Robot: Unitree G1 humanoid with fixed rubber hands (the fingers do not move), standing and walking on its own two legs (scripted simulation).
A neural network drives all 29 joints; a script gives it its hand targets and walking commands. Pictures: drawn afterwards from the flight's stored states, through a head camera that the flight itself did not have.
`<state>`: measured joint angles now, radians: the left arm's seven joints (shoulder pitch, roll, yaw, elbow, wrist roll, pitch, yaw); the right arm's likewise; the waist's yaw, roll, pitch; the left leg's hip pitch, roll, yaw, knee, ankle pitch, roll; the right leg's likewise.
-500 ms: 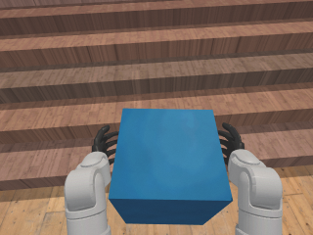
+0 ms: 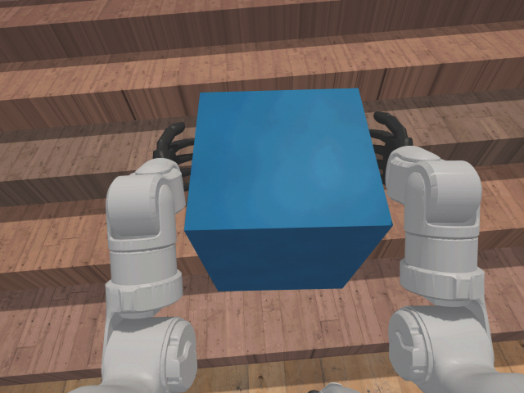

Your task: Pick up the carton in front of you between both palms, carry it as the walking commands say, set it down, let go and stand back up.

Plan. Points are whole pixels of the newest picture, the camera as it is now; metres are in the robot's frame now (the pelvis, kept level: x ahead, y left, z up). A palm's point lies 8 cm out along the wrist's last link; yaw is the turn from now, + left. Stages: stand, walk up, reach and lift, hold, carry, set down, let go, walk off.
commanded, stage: carry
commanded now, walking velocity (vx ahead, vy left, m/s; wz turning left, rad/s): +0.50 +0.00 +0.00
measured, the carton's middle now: (279, 202) +0.37 +0.00 +0.09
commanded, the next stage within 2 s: none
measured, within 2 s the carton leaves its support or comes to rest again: neither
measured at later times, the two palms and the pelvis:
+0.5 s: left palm (187, 53) +0.75 +0.19 +0.13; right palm (328, 55) +0.70 -0.11 +0.14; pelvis +0.34 +0.08 +0.01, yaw -1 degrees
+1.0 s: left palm out of the picture +1.32 +0.33 +0.40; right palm out of the picture +1.29 +0.03 +0.39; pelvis +0.91 +0.19 +0.30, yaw +10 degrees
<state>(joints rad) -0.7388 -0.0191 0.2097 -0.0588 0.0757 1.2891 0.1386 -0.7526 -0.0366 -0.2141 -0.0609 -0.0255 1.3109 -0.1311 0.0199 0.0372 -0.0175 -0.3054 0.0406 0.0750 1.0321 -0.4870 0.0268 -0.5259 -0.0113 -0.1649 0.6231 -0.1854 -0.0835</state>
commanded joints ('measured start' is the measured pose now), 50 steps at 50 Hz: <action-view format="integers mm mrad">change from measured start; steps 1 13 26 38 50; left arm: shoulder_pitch -816 -791 -620 -661 -433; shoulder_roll -991 -1016 -830 -842 -636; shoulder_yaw -619 -622 -530 -754 -406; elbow -4 -147 -108 -151 -159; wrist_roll -523 -515 -174 -713 -7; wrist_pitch -6 -22 -75 -197 -117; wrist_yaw -263 -234 -118 -270 -95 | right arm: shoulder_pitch -717 -624 -908 -289 -846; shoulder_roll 1034 998 1086 463 1024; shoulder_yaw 583 561 740 115 887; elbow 49 -44 -293 94 -448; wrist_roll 370 242 592 -169 609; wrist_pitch -23 -52 -90 -230 -119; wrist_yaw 207 133 295 31 258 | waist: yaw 66 103 35 -150 68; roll -132 -213 20 6 -44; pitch -485 -510 -413 -580 -706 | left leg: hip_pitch -499 -629 161 439 -4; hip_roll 29 11 72 -206 -40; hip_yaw -101 6 -15 22 63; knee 317 62 -700 -122 -418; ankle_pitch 81 68 2078 73 2197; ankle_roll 23 67 95 65 -28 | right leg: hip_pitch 697 880 -82 -14 560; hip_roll -311 -265 144 -34 228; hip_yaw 467 263 -182 231 -130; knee -215 -104 815 159 391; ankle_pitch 314 782 -370 1397 -54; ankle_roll -195 -162 -49 13 -31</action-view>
